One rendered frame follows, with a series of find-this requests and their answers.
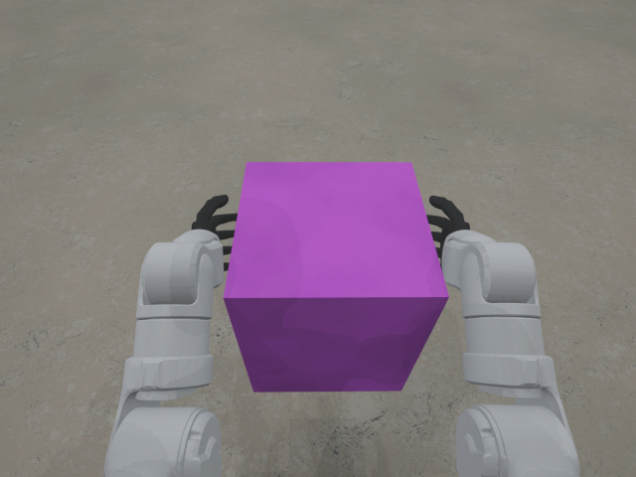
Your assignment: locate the right robot forearm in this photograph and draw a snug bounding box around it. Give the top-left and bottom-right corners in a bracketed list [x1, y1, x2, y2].
[441, 230, 580, 477]

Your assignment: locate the right robot hand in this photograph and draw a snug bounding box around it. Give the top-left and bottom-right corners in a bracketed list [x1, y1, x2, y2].
[426, 196, 470, 270]

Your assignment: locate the robot left upper arm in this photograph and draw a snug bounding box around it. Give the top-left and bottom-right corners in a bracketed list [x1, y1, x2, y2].
[105, 406, 222, 477]

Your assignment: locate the left robot forearm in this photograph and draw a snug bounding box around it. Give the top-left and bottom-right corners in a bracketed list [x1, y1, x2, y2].
[103, 230, 225, 477]

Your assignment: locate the left robot hand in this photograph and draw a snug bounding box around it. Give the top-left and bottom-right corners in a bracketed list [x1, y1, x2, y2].
[192, 195, 238, 271]

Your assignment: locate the carton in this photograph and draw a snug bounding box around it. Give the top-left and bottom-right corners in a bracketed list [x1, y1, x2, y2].
[224, 162, 449, 393]

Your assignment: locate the robot right upper arm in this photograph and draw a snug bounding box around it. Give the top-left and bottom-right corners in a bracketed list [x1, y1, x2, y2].
[456, 404, 579, 477]

